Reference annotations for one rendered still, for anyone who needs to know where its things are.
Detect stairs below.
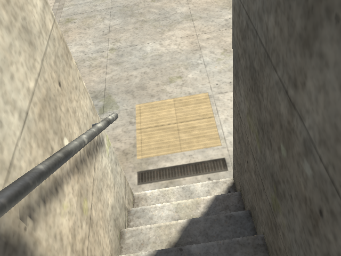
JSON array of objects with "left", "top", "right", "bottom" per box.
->
[{"left": 119, "top": 178, "right": 270, "bottom": 256}]

